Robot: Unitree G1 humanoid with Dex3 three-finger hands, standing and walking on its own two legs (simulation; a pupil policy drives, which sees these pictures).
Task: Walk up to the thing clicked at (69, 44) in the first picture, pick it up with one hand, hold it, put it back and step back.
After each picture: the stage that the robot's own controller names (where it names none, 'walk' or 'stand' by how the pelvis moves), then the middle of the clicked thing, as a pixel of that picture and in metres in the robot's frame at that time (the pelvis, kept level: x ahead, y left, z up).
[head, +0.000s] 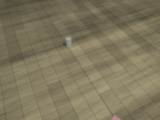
stand; (68, 42) +1.45 +0.19 -0.72
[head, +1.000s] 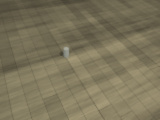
walk; (66, 52) +1.34 +0.14 -0.72
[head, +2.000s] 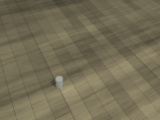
walk; (59, 82) +0.79 +0.17 -0.72
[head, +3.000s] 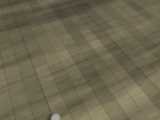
walk; out of the picture +0.44 +0.21 -0.70
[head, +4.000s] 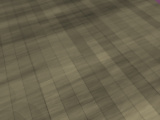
stand; out of the picture +0.31 +0.21 -0.71
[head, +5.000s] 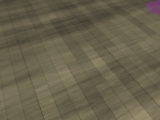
stand; out of the picture +0.30 +0.20 -0.72
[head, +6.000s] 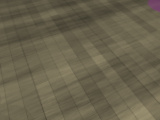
stand; out of the picture +0.32 +0.20 -0.73
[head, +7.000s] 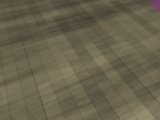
stand; out of the picture +0.31 +0.19 -0.73
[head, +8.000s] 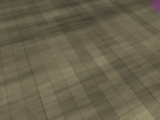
stand; out of the picture +0.31 +0.19 -0.73
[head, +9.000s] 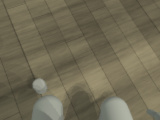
go down; (40, 86) +0.37 +0.21 -0.44
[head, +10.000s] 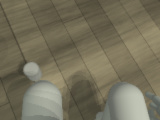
go down; (33, 72) +0.40 +0.23 -0.31
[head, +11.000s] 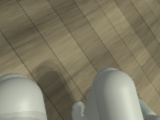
close in; out of the picture +0.37 +0.27 -0.23
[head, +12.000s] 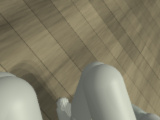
close; out of the picture +0.37 +0.28 -0.22
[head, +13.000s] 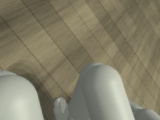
lift; out of the picture +0.37 +0.28 -0.22
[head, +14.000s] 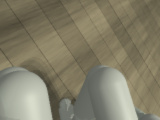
lift; out of the picture +0.34 +0.25 -0.21
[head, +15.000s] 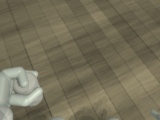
lift; (29, 90) +0.32 +0.19 -0.01
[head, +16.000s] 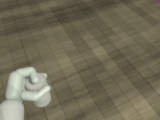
hold; (39, 90) +0.33 +0.17 +0.01
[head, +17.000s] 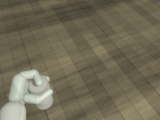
hold; (41, 93) +0.32 +0.17 -0.01
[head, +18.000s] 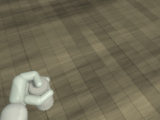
crouch; (41, 94) +0.32 +0.16 -0.02
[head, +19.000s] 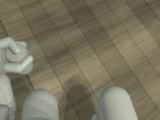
crouch; (20, 59) +0.42 +0.21 -0.10
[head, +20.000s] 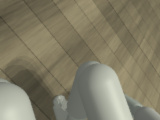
lower; out of the picture +0.41 +0.31 -0.22
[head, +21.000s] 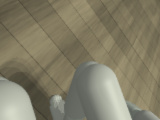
lower; out of the picture +0.41 +0.31 -0.22
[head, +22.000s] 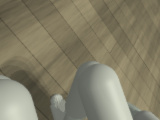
lower; out of the picture +0.40 +0.31 -0.23
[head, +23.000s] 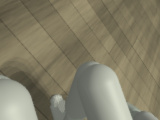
lower; out of the picture +0.40 +0.31 -0.23
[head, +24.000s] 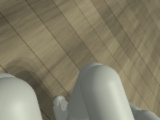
loosen; out of the picture +0.39 +0.29 -0.23
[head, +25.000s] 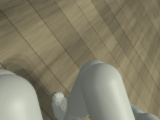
rise; out of the picture +0.39 +0.28 -0.23
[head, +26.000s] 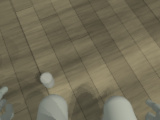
walk; (47, 80) +0.42 +0.21 -0.44
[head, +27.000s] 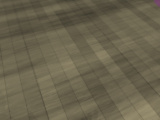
stand; out of the picture +0.36 +0.17 -0.66
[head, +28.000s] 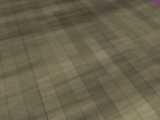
stand; out of the picture +0.36 +0.19 -0.67
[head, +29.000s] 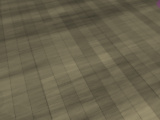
stand; out of the picture +0.37 +0.17 -0.71
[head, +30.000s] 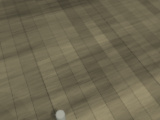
walk; (60, 116) +0.41 +0.14 -0.70
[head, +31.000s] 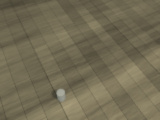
walk; (61, 95) +0.55 +0.15 -0.71
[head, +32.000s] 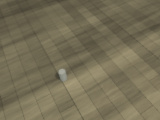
walk; (62, 75) +0.81 +0.29 -0.69
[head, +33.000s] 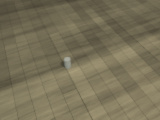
stand; (67, 62) +1.05 +0.18 -0.71
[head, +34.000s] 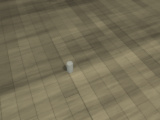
stand; (69, 66) +1.04 +0.17 -0.72
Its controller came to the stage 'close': yes
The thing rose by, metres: 0.70
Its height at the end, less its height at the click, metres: +0.00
